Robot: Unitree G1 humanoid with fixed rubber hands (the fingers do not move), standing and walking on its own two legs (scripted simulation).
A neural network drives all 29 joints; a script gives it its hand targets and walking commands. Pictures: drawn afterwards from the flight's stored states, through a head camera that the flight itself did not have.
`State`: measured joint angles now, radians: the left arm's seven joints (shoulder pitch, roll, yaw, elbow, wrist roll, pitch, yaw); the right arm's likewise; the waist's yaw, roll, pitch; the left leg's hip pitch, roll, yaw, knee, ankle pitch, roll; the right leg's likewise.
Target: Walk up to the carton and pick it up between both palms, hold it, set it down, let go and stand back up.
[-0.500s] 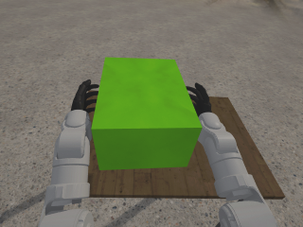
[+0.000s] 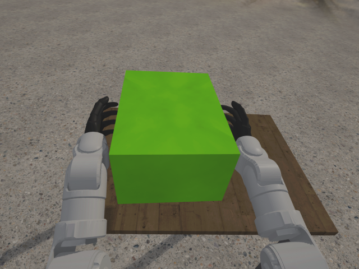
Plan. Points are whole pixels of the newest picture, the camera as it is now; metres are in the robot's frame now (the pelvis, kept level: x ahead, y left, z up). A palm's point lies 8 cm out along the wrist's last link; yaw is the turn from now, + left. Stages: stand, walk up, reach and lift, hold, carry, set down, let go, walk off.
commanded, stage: hold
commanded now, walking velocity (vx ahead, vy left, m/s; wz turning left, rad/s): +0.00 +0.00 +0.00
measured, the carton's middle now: (169, 129) +0.40 +0.01 +0.15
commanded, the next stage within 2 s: none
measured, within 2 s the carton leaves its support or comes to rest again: neither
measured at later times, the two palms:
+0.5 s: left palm (94, 134) +0.35 +0.16 +0.17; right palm (238, 135) +0.36 -0.14 +0.17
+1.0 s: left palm (94, 134) +0.35 +0.16 +0.17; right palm (239, 137) +0.36 -0.14 +0.17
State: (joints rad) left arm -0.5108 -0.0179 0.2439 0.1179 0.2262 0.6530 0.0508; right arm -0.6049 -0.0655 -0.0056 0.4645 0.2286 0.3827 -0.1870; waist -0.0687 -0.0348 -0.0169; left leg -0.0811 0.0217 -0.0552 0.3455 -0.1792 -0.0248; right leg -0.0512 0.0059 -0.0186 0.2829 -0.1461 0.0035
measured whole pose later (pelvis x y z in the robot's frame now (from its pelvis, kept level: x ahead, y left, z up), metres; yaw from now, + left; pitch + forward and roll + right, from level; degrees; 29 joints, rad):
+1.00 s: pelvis +0.00 +0.00 +0.00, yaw +0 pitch -5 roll -1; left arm -0.50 -0.01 0.24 0.11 0.22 0.66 0.05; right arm -0.60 -0.07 0.00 0.47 0.24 0.37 -0.19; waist -0.07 -0.04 -0.02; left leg -0.08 0.02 -0.06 0.35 -0.18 -0.02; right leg -0.05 0.01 -0.02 0.28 -0.14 0.00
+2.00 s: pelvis +0.00 +0.00 +0.00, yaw +0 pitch -5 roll -1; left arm -0.51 -0.01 0.24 0.13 0.23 0.64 0.05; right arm -0.61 -0.07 0.00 0.49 0.23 0.36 -0.19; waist -0.07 -0.04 -0.01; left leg -0.08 0.02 -0.07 0.35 -0.17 -0.02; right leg -0.05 0.01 -0.02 0.28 -0.14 0.01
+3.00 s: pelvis +0.00 +0.00 +0.00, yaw +0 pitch -5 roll -1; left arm -0.51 -0.01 0.24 0.12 0.22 0.65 0.05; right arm -0.61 -0.06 -0.01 0.49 0.23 0.35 -0.18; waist -0.07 -0.05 -0.02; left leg -0.09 0.01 -0.07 0.34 -0.17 -0.02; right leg -0.06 0.01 -0.01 0.28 -0.15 0.00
